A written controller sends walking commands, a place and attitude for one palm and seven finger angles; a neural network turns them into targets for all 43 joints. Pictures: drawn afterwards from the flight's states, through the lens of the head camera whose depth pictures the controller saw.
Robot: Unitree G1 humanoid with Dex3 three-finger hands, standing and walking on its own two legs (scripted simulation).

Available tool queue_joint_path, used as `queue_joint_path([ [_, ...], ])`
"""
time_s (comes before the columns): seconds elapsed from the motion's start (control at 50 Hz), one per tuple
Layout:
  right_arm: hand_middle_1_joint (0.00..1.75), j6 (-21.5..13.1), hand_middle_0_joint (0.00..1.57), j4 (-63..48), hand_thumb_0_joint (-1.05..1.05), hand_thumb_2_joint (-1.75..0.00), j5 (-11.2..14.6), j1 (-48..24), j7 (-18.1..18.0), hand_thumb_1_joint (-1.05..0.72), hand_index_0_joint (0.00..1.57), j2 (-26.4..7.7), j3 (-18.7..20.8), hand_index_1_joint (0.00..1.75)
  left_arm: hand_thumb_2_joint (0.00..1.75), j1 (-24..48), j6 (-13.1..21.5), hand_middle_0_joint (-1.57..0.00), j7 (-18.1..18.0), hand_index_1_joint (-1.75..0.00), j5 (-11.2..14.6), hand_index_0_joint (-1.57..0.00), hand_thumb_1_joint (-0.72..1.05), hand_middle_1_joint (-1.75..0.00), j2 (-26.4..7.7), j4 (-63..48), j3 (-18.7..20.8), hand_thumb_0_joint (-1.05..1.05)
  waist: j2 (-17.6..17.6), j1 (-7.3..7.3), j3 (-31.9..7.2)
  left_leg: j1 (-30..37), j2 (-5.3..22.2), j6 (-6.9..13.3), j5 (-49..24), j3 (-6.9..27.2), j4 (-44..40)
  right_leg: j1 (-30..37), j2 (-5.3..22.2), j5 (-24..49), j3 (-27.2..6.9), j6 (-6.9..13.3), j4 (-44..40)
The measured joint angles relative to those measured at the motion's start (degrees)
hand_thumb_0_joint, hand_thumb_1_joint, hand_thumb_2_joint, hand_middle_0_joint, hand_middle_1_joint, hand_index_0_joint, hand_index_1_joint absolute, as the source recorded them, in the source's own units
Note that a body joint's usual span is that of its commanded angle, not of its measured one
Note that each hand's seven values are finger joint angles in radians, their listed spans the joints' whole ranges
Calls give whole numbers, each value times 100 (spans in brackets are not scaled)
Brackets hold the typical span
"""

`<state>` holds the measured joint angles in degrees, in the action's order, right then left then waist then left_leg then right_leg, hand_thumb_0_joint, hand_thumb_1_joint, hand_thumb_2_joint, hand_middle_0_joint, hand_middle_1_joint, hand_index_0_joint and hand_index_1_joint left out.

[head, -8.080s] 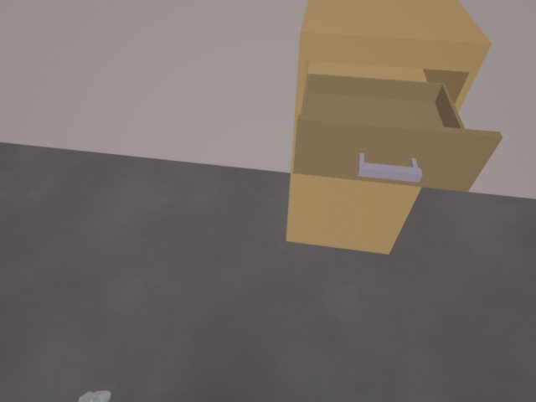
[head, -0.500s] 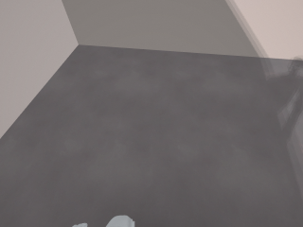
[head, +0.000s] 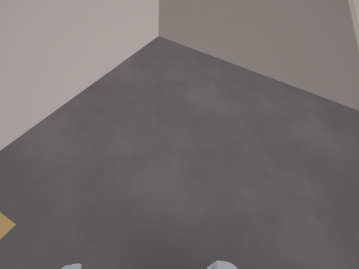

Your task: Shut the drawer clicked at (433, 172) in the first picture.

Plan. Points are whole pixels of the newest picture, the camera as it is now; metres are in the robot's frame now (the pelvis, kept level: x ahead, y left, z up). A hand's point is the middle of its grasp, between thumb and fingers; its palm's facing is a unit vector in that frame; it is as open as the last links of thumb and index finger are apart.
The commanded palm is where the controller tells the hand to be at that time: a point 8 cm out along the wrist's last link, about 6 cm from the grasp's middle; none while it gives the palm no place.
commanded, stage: turn to face it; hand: left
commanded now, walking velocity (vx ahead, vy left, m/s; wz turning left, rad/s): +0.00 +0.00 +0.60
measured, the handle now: out of the picture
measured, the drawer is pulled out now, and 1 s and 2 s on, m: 0.29 0.29 0.29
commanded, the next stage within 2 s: take the last steps up to it in 1.60 s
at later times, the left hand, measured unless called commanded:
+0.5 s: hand out of the picture +0.03 +0.15 -0.14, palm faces +0.31 -0.91 -0.28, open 7.4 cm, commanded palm none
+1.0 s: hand out of the picture -0.10 +0.22 -0.17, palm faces +0.62 -0.75 -0.24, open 7.4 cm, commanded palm none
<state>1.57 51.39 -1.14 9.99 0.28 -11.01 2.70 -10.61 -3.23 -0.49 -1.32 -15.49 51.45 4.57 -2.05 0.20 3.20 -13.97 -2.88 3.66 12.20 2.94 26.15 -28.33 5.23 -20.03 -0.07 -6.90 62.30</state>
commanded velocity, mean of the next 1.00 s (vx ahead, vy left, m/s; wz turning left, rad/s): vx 0.00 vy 0.00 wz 0.60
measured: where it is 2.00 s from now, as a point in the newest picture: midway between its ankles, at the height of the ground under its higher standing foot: outside the picture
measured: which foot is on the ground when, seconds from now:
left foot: down 0.00-0.26, up 0.28-0.74, down 0.76-1.00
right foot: up 0.00-0.26, down 0.28-0.76, up 0.78-1.00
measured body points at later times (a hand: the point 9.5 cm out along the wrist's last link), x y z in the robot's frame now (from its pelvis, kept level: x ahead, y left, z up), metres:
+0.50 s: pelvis +0.00 -0.06 +0.00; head +0.03 -0.09 +0.45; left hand +0.01 +0.20 -0.12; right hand +0.11 -0.32 -0.16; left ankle -0.07 +0.09 -0.64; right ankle +0.01 -0.16 -0.74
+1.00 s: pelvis -0.03 +0.00 +0.00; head -0.02 +0.04 +0.45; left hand -0.13 +0.26 -0.16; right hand +0.22 -0.13 -0.12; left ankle -0.07 +0.07 -0.74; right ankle +0.07 -0.15 -0.65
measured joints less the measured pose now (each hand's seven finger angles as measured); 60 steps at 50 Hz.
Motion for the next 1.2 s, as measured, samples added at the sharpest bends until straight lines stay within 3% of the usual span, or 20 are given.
queue_joint_path([
  [0.18,30,99,20,172,1,-89,-52,455,-11,-90,21,-18,102,30,90,432,43,-20,-50,-30,74,-20,91,-30,208,-236,-82,1,260,-319,0,-234,-217,-144,-109,629,76,582,-400,-457,-100,102,-1505],
  [0.26,30,182,20,241,1,-89,-20,609,-8,-90,21,-122,188,30,90,445,164,-20,-56,-30,113,-20,91,-30,316,-379,-158,1,390,-354,-45,-465,-356,-318,-28,892,368,1248,-540,184,-53,218,-2977],
  [0.34,30,266,20,302,1,-89,-19,623,1,-90,20,-275,316,30,90,311,217,-20,-92,-30,47,-20,91,-30,458,-355,-246,0,535,-363,-12,-1159,-287,-523,1318,505,2313,1463,-453,270,238,782,-3165],
  [0.4,30,298,20,324,1,-89,-47,604,66,-90,20,-386,365,30,90,126,211,-21,-89,-30,50,-20,91,-30,534,-294,-266,0,514,-361,-8,-1522,-48,-660,1125,129,3635,1695,-289,310,435,837,-3364],
  [0.48,30,330,19,337,1,-89,-44,520,115,-90,20,-469,379,30,90,-74,253,-21,-77,-30,34,-20,90,-30,576,-221,-280,1,439,-326,46,-1635,294,-809,783,-20,4206,1871,-119,320,723,819,-3477],
  [0.56,30,391,19,349,1,-89,-40,329,126,-91,20,-501,365,30,90,-258,274,-21,-65,-30,-2,-20,90,-30,580,-147,-277,1,344,-212,127,-1482,494,-874,874,-107,3882,1922,41,258,998,780,-3442],
  [0.64,30,379,19,288,1,-89,-14,19,129,-91,20,-484,307,30,90,-431,249,-21,-49,-30,-44,-20,90,-30,495,-59,-245,1,220,-60,234,-1147,566,-848,1103,-355,2946,1880,217,163,1247,685,-3292],
  [0.72,30,258,19,118,1,-89,14,-283,131,-91,20,-425,220,30,90,-564,190,-21,-38,-30,-60,-20,90,-30,305,21,-159,1,68,103,309,-637,489,-711,1044,-667,1700,1756,416,-43,1503,516,-2924],
  [0.76,30,144,19,-10,1,-89,6,-371,143,-91,20,-412,180,30,90,-663,157,-21,-28,-30,-25,-20,90,-30,181,54,-102,1,-6,148,266,-304,404,-512,429,-754,892,1541,557,-256,1573,405,-2416],
  [0.78,30,74,19,-49,1,-89,6,-434,134,-91,20,-360,172,30,90,-645,107,-21,-27,-30,-1,-20,90,-30,93,101,-67,1,-113,163,287,-366,317,-337,433,-747,977,1311,601,-636,1363,318,-1877],
  [0.82,30,-14,19,-108,1,-89,24,-496,118,-91,20,-269,105,30,90,-585,-36,-20,-53,-30,2,-20,91,-30,-36,174,-26,1,-207,217,294,-400,256,-139,629,-694,1109,818,428,-1166,837,241,-719],
  [0.88,30,-42,20,-159,1,-89,4,-440,36,-90,20,-160,35,30,90,-468,-102,-20,-50,-30,-2,-20,91,-30,-103,223,8,1,-166,186,198,-252,229,-97,548,-511,811,302,208,-872,479,158,261],
  [0.94,30,-38,20,-137,1,-89,6,-350,0,-90,20,-96,-10,30,90,-299,-48,-20,-7,-30,2,-20,91,-30,-95,131,-3,1,-93,143,153,-68,161,-55,301,-313,419,37,127,-386,262,96,451],
  [1.02,30,-16,20,-66,1,-89,4,-160,8,-90,20,-30,-31,30,90,-81,8,-20,-3,-30,7,-20,91,-30,-29,-24,-33,1,-5,69,69,56,58,-20,98,-59,114,-31,60,-109,69,34,144],
  [1.2,30,101,20,113,1,-89,-50,343,16,-90,21,-9,64,30,90,340,44,-20,-42,-30,60,-20,91,-30,178,-271,-104,1,231,-245,-7,-109,-130,-123,5,535,163,495,-295,-390,-32,87,-1388],
])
